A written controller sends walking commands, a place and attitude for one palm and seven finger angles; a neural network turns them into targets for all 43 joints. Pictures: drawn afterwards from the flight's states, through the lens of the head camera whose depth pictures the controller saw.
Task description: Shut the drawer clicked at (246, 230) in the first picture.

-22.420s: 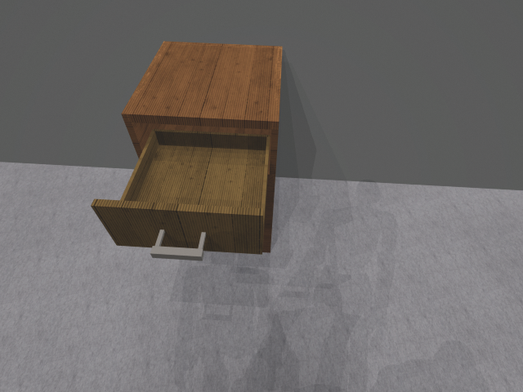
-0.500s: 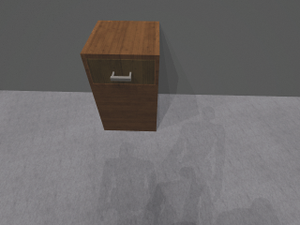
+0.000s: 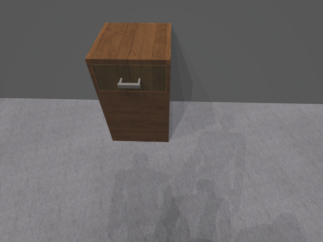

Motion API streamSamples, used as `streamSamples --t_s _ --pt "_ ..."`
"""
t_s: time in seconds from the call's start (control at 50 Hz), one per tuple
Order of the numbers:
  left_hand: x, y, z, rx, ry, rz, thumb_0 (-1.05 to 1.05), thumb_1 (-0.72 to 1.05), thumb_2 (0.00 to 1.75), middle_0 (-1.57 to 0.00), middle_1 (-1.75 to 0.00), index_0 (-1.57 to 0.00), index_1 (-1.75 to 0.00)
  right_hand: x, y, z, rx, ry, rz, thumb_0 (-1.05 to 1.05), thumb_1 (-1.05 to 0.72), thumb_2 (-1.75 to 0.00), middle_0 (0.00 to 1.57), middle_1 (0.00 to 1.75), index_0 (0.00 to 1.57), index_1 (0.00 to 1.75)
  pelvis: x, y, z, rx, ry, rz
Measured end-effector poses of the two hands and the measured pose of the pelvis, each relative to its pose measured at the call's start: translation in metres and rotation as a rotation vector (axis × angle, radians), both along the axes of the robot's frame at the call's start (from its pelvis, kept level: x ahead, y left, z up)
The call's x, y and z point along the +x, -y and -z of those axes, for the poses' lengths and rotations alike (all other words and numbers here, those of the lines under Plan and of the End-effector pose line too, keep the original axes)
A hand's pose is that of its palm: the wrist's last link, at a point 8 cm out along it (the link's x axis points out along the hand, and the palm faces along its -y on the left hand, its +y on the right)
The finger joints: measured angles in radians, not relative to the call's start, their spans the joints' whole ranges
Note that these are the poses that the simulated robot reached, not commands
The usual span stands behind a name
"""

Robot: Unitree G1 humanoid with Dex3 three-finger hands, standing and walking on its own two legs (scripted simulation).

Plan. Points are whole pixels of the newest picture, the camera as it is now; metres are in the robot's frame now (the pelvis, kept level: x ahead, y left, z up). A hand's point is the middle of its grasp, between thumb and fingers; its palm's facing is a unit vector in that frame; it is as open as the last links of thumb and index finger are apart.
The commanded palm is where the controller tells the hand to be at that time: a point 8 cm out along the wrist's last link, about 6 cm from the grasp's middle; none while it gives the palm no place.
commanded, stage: look to check the result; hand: left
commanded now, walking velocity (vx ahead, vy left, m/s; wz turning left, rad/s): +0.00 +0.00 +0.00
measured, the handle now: (129, 82) +0.90 +0.23 -0.18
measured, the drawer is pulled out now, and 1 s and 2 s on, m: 0.00 0.00 0.00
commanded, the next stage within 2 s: stand and wait in 0.20 s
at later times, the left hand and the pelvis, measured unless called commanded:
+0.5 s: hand out of the picture +0.00 +0.16 -0.17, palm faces +0.04 -0.98 -0.20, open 7.4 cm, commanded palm none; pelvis +0.01 -0.01 +0.00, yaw +0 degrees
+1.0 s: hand out of the picture +0.01 +0.16 -0.17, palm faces +0.04 -0.98 -0.22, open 7.4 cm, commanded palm none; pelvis +0.01 -0.02 +0.00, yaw +0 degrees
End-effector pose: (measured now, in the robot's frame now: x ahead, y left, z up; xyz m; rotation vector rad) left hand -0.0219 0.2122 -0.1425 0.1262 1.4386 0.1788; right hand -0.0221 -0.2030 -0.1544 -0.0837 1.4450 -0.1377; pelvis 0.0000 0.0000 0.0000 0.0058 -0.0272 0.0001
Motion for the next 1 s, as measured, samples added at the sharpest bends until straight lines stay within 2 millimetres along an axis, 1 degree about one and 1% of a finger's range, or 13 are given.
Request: streamSamples --t_s 0.14,0.34,0.68,1.0 --pt "0.005 0.005 0.0 0.0 0.009 0.003 0.0 0.91 0.9 -0.2 -0.3 -0.2 -0.3 0.005 0.008 0.0 -0.006 0.001 -0.001 0.0 -0.91 -0.9 0.19 0.3 0.2 0.3 0.003 0.005 0.0 -0.001 -0.001 0.0" --pt "0.013 0.009 0.0 0.003 0.016 0.006 0.0 0.91 0.9 -0.2 -0.3 -0.2 -0.3 0.006 0.017 -0.001 -0.019 -0.008 0.001 0.0 -0.91 -0.9 0.19 0.3 0.2 0.3 0.007 0.011 0.0 -0.001 -0.002 0.0" --pt "0.025 0.007 -0.003 0.02 0.031 0.011 0.0 0.91 0.9 -0.2 -0.3 -0.2 -0.3 0.012 0.023 -0.001 -0.02 -0.004 -0.004 0.0 -0.91 -0.9 0.19 0.3 0.2 0.3 0.012 0.015 -0.001 0.001 -0.001 0.001" --pt "0.029 0.007 -0.003 0.026 0.032 0.014 0.0 0.91 0.9 -0.2 -0.3 -0.2 -0.3 0.02 0.031 -0.001 -0.03 0.004 -0.009 0.0 -0.91 -0.9 0.19 0.3 0.2 0.3 0.014 0.018 -0.001 0.002 -0.002 0.002"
